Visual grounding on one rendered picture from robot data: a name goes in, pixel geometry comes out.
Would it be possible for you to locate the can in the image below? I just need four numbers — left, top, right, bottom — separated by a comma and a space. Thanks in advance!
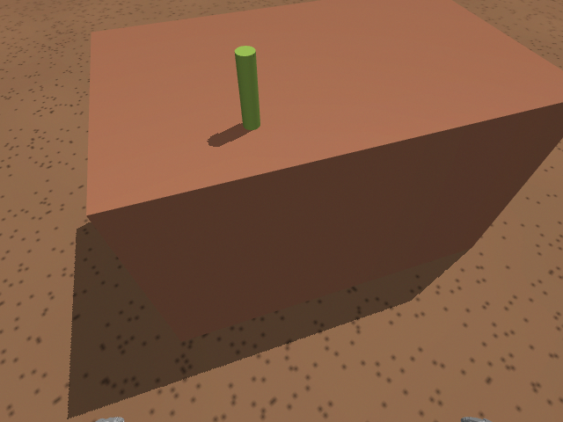
235, 46, 260, 130

